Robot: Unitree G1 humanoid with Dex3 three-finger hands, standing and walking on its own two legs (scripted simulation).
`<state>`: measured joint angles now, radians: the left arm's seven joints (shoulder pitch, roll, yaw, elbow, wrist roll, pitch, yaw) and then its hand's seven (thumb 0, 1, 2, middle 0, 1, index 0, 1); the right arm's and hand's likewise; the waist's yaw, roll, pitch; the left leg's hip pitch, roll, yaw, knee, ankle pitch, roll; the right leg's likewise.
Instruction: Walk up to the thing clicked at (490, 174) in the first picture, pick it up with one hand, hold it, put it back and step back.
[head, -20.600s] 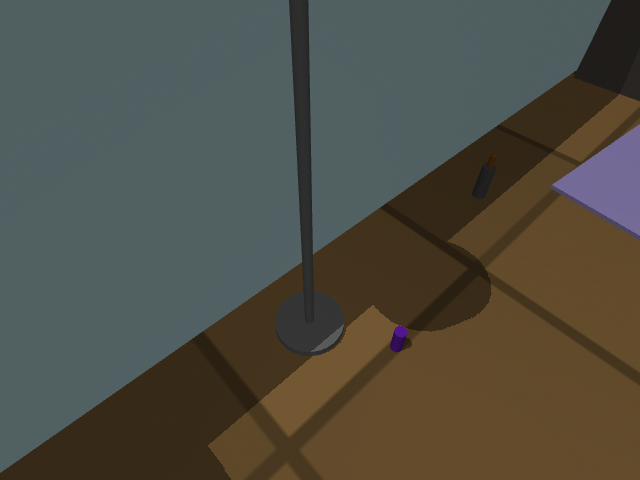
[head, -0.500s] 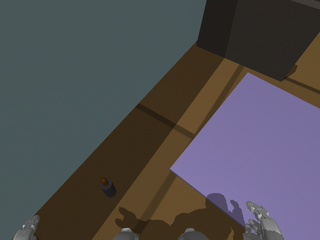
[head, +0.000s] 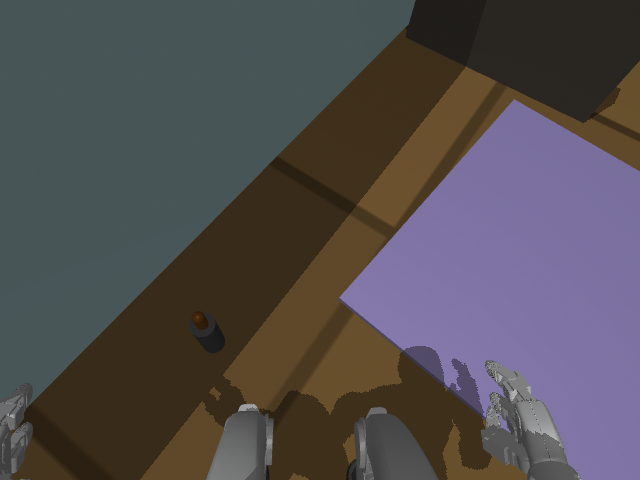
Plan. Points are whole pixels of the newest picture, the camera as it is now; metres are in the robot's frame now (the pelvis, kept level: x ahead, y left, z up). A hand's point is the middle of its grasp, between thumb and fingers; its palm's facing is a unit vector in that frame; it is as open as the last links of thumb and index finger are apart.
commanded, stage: go down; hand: left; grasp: from above
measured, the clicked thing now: (206, 330) +0.44 +0.24 -0.53
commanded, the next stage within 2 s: none
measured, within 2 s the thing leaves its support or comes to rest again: neither
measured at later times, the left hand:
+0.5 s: hand (45, 386) +0.26 +0.38 -0.17, palm faces +0.22 -0.95 -0.21, open 17.4 cm
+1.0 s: hand (42, 367) +0.30 +0.41 -0.20, palm faces +0.24 -0.96 -0.15, open 17.4 cm
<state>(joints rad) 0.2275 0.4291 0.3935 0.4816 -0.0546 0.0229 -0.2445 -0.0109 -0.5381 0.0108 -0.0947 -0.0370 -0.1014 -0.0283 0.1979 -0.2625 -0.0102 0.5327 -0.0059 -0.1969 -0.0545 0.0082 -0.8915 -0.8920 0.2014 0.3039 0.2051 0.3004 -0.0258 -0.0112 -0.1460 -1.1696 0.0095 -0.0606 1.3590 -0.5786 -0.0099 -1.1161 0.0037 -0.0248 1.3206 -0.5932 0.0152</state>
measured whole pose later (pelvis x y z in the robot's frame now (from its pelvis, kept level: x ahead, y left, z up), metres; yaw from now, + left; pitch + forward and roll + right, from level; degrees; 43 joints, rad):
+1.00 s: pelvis -0.06 +0.00 -0.20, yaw -4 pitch +33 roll -6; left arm -0.40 0.83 0.84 1.01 -0.19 -0.34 -0.65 -0.02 -0.55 0.09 -0.06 -0.08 -0.05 -0.09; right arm 0.10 -0.34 0.08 0.68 -0.03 -0.19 -0.06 0.01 -0.89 -0.89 0.20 0.30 0.21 0.30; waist -0.04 -0.04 -0.14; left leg -1.96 0.01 -0.12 2.06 -0.68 -0.03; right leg -1.90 0.03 -0.07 2.01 -0.69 0.01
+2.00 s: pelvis -0.07 +0.00 -0.25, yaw -6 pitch +32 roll -7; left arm -0.49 0.90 0.90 1.02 -0.20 -0.34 -0.70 -0.02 -0.60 0.11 -0.06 -0.10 -0.05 -0.11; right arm 0.10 -0.36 0.10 0.67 -0.04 -0.18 -0.04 0.01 -0.90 -0.90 0.20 0.30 0.21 0.30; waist -0.05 -0.05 -0.11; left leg -2.11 0.00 -0.13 2.23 -0.68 -0.02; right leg -2.03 0.03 -0.07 2.17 -0.69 0.02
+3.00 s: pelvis -0.07 +0.00 -0.26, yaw -5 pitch +31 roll -7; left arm -0.53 0.88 0.92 1.00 -0.26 -0.37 -0.73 -0.02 -0.55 0.08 -0.07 -0.07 -0.05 -0.08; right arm 0.09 -0.36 0.11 0.68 -0.04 -0.18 -0.04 0.01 -0.90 -0.90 0.20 0.30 0.21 0.30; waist -0.05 -0.05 -0.10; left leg -2.12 0.00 -0.14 2.25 -0.68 -0.03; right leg -2.05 0.03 -0.07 2.19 -0.69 0.02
